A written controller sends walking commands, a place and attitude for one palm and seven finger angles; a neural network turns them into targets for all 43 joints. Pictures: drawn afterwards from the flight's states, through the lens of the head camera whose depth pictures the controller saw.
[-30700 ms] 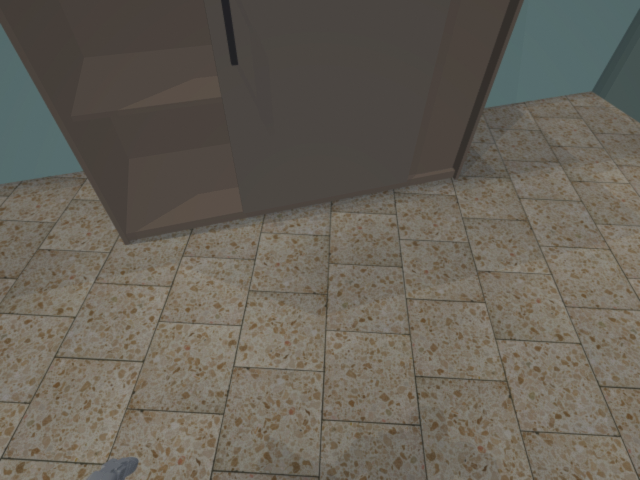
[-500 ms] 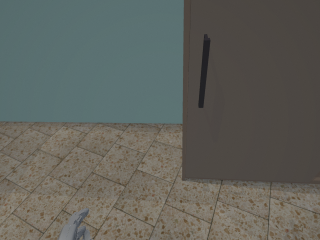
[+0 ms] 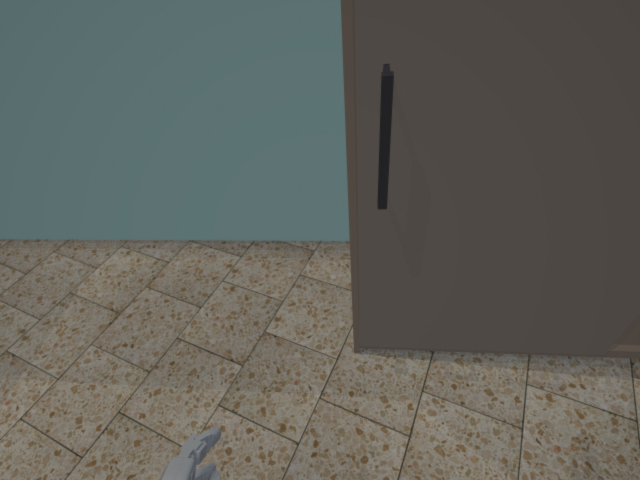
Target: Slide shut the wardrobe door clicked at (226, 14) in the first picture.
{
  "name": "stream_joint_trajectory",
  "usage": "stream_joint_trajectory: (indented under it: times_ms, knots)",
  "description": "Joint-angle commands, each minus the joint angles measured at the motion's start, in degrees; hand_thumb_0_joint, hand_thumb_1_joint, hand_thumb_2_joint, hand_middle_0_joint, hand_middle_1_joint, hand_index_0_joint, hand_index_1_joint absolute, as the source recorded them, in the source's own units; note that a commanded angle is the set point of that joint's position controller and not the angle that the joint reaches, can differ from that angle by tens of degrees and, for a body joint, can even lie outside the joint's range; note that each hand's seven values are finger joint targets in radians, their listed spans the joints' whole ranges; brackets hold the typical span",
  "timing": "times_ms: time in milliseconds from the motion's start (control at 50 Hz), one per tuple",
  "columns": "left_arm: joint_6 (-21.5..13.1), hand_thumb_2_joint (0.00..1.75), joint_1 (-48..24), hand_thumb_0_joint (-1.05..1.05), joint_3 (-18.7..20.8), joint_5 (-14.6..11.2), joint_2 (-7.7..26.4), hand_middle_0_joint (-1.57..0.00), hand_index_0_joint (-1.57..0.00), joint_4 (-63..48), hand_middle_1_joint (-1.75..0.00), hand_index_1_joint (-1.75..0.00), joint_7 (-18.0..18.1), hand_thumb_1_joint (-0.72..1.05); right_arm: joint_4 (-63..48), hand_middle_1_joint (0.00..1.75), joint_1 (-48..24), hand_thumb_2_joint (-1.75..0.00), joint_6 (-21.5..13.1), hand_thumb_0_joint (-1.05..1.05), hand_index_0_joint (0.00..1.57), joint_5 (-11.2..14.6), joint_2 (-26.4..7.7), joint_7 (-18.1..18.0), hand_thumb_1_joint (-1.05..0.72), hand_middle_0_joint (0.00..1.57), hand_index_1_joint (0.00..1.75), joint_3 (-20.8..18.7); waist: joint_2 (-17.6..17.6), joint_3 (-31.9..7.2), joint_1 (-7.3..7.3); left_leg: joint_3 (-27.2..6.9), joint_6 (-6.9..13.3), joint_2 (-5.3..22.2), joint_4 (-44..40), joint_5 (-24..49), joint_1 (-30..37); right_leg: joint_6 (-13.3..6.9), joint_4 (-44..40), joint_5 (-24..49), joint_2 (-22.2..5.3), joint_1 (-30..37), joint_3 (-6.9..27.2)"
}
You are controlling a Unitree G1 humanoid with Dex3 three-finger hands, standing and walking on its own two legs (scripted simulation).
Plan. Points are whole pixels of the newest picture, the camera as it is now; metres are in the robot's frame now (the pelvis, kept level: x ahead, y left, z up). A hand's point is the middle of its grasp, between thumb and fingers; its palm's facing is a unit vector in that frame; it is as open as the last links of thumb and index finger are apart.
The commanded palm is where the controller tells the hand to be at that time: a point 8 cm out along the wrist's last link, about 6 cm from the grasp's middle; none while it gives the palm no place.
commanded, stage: let the arm hang, fingers relaxed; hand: right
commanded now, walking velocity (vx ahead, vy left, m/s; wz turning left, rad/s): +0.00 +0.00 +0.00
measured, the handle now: (384, 143) +0.69 -0.08 +0.09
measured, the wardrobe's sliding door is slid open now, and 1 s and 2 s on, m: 0.00 0.00 0.00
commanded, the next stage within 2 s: look to check the result in 1.18 s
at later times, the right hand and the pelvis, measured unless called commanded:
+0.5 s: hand out of the picture +0.04 -0.18 -0.18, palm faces +0.07 +0.98 -0.17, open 6.9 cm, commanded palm none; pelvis +0.01 +0.00 +0.00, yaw -3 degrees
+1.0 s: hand out of the picture +0.01 -0.17 -0.17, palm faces +0.05 +0.99 -0.16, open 7.3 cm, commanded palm none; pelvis +0.02 -0.01 +0.00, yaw -1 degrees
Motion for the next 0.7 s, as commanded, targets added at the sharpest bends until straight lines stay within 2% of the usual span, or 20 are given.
stream_joint_trajectory:
  times_ms: [0,20,40,60,80,100,120,140,180,220,240,280,300,320,360,400,440,480,540,680]
  knots:
    - [-1.2,0.90,-7.4,0.00,5.1,-0.1,11.2,-0.20,-0.20,-8.0,-0.30,-0.30,1.7,0.90,-5.6,0.30,-9.0,-0.90,-1.7,0.00,0.20,1.2,-8.0,-0.9,-0.90,0.20,0.30,-5.0,0.9,1.5,1.07,-17.8,6.7,12.0,-14.0,-1.3,4.4,0.2,5.0,-7.5,-0.6,-9.9,0.2]
    - [-1.7,0.90,-7.1,0.00,4.9,-0.1,10.9,-0.20,-0.20,-7.3,-0.30,-0.30,1.8,0.90,-6.8,0.30,-11.5,-0.90,-2.3,0.00,0.20,1.5,-9.7,-1.2,-0.90,0.20,0.30,-6.3,3.3,-0.4,1.36,-18.2,6.9,14.0,-13.5,-1.8,1.3,0.5,5.1,-3.8,-0.4,-5.3,-0.3]
    - [-2.3,0.90,-7.5,0.00,5.3,-0.7,11.0,-0.20,-0.20,-6.5,-0.30,-0.30,1.9,0.90,-6.6,0.30,-11.7,-0.90,-2.0,0.00,0.20,1.4,-7.6,-1.1,-0.90,0.20,0.30,-4.8,5.8,-0.9,0.66,-16.5,6.3,12.3,-12.2,-3.8,-1.9,0.2,3.2,-4.0,0.2,-1.3,0.3]
    - [-3.2,0.90,-5.4,0.00,8.3,-0.6,17.4,-0.20,-0.20,5.1,-0.30,-0.30,-2.9,0.90,36.7,0.30,-7.7,-0.90,7.7,0.00,0.20,-4.1,8.0,6.4,-0.90,0.20,0.30,17.9,0.8,1.1,3.92,-6.2,3.2,13.7,3.6,22.6,-7.5,0.6,10.3,14.4,-3.1,-3.4,2.7]
    - [0.2,0.90,-2.1,0.00,8.4,-0.7,13.9,-0.20,-0.20,4.2,-0.30,-0.30,-2.5,0.90,38.3,0.30,-4.6,-0.90,12.0,0.00,0.20,-3.9,10.4,7.5,-0.90,0.20,0.30,17.8,-1.8,-3.3,2.38,-4.4,0.9,8.3,8.3,21.8,-7.0,0.5,5.4,23.1,-3.2,1.4,4.1]
    - [1.8,0.90,-2.2,0.00,7.4,-0.3,14.5,-0.20,-0.20,4.1,-0.30,-0.30,-1.7,0.90,39.7,0.30,-6.4,-0.90,13.0,0.00,0.20,-3.2,11.7,7.9,-0.90,0.20,0.30,18.6,-4.7,-4.0,1.49,-1.2,-1.5,4.6,13.6,12.3,-8.2,-2.3,-0.9,26.4,-7.4,0.3,10.8]
    - [2.4,0.90,-2.1,0.00,7.2,0.4,15.6,-0.20,-0.20,3.6,-0.30,-0.30,-1.1,0.90,40.9,0.30,-10.0,-0.90,13.2,0.00,0.20,-3.0,11.5,7.9,-0.90,0.20,0.30,18.9,-7.0,-2.0,1.90,-1.4,-2.8,2.0,19.4,-0.5,-11.1,-6.5,-6.0,32.6,-11.5,0.6,19.1]
    - [2.6,0.90,-1.0,0.00,7.1,1.3,16.3,-0.20,-0.20,3.7,-0.30,-0.30,-0.7,0.90,42.9,0.30,-13.4,-0.90,13.1,0.00,0.20,-2.8,10.9,7.7,-0.90,0.20,0.30,19.2,-5.0,-0.7,2.42,-4.7,-2.9,1.4,23.0,-8.5,-14.5,-9.9,-7.5,41.2,-14.0,3.2,24.4]
    - [3.4,0.90,-1.5,0.00,6.6,2.2,16.3,-0.20,-0.20,4.5,-0.30,-0.30,-0.2,0.90,50.5,0.30,-17.3,-0.90,12.9,0.00,0.20,-2.3,10.3,7.2,-0.90,0.20,0.30,20.2,-0.8,-0.2,1.23,-8.3,-2.8,2.3,22.1,-8.3,-15.1,-11.8,-6.5,48.8,-14.7,6.1,23.2]
    - [4.2,0.90,-5.8,0.00,5.9,1.6,15.3,-0.20,-0.20,5.8,-0.30,-0.30,-0.1,0.90,59.6,0.30,-14.8,-0.90,12.8,0.00,0.20,-1.9,9.6,7.4,-0.90,0.20,0.30,20.8,-5.0,-2.2,-2.28,-8.4,-2.6,3.0,7.3,-0.6,-2.2,-8.4,-5.1,39.4,-10.3,1.6,14.7]
    - [4.6,0.90,-7.7,0.00,5.6,1.0,14.3,-0.20,-0.20,6.5,-0.30,-0.30,-0.3,0.90,64.3,0.30,-12.7,-0.90,12.5,0.00,0.20,-2.1,8.6,7.5,-0.90,0.20,0.30,21.0,-6.1,-2.4,-3.74,-9.4,-2.0,3.1,-1.6,9.3,6.1,-4.7,-3.5,25.8,-5.7,-3.5,10.1]
    - [5.5,0.90,-4.5,0.00,4.9,-0.2,10.2,-0.20,-0.20,8.3,-0.30,-0.30,-1.0,0.90,70.9,0.30,-14.0,-0.90,11.6,0.00,0.20,-2.4,3.6,7.3,-0.90,0.20,0.30,21.9,2.6,1.1,-0.70,-23.1,3.8,14.1,-12.6,10.2,3.8,0.6,0.9,-6.1,3.6,-7.2,2.0]
    - [6.3,0.90,-2.2,0.00,5.2,-0.1,10.0,-0.20,-0.20,10.4,-0.30,-0.30,-1.1,0.90,72.8,0.30,-16.8,-0.90,11.6,0.00,0.20,-2.4,3.2,7.7,-0.90,0.20,0.30,22.4,1.4,2.1,0.80,-24.8,6.5,16.1,-16.8,-3.0,-3.7,0.7,4.2,-9.5,4.2,-2.5,0.7]
    - [6.9,0.90,-1.9,0.00,5.2,0.2,9.5,-0.20,-0.20,12.4,-0.30,-0.30,-0.9,0.90,74.7,0.30,-19.1,-0.90,11.5,0.00,0.20,-2.1,5.0,7.5,-0.90,0.20,0.30,22.8,3.4,4.3,1.07,-25.4,7.5,14.2,-19.0,-7.9,-7.9,0.5,5.6,-5.7,3.6,0.1,1.1]
    - [6.7,0.90,1.0,0.00,5.5,0.8,7.6,-0.20,-0.20,14.9,-0.30,-0.30,-0.5,0.90,77.6,0.30,-18.9,-0.90,11.0,0.00,0.20,-2.3,9.3,7.1,-0.90,0.20,0.30,21.8,-2.7,3.0,1.80,-20.7,7.1,12.1,-16.0,1.1,-6.9,0.3,1.4,0.1,2.4,3.2,1.9]
    - [6.5,0.90,2.3,0.00,5.0,0.6,7.2,-0.20,-0.20,16.9,-0.30,-0.30,-0.4,0.90,80.4,0.30,-18.9,-0.90,11.1,0.00,0.20,-1.8,10.1,6.9,-0.90,0.20,0.30,22.6,-4.9,0.7,1.90,-15.5,4.5,8.7,-13.2,4.1,-4.9,-0.1,-4.5,2.4,0.4,5.5,4.1]
    - [5.9,0.90,2.0,0.00,4.8,0.6,8.0,-0.20,-0.20,18.6,-0.30,-0.30,-0.1,0.90,83.2,0.30,-17.7,-0.90,11.5,0.00,0.20,-1.4,10.4,7.0,-0.90,0.20,0.30,23.0,-9.2,2.1,0.25,-11.2,2.0,5.3,-10.0,8.7,-0.1,-1.4,-10.8,3.4,-2.3,1.5,8.1]
    - [5.4,0.90,1.6,0.00,4.7,0.2,8.7,-0.20,-0.20,19.6,-0.30,-0.30,0.3,0.90,86.1,0.30,-15.5,-0.90,11.5,0.00,0.20,-1.3,10.5,6.9,-0.90,0.20,0.30,23.4,-5.6,0.9,-1.20,-9.6,1.3,5.1,-8.9,15.5,5.7,-1.8,-11.5,8.8,-3.1,0.2,8.3]
    - [5.1,0.90,3.2,0.00,4.4,-0.1,8.3,-0.20,-0.20,21.9,-0.30,-0.30,0.6,0.90,89.3,0.30,-14.7,-0.90,11.3,0.00,0.20,-1.1,11.0,6.7,-0.90,0.20,0.30,24.0,-3.2,-0.7,-0.83,-9.6,1.0,5.9,-9.2,18.8,6.7,-1.5,-11.2,13.5,-2.9,4.0,6.6]
    - [5.8,0.90,4.1,0.00,4.4,-0.3,7.3,-0.20,-0.20,25.0,-0.30,-0.30,0.6,0.90,93.2,0.30,-13.8,-0.90,11.7,0.00,0.20,-1.2,11.8,6.3,-0.90,0.20,0.30,24.6,-2.7,5.5,-0.60,-9.6,0.7,5.3,-10.9,12.1,2.8,-1.7,-14.0,5.3,-2.8,3.3,6.7]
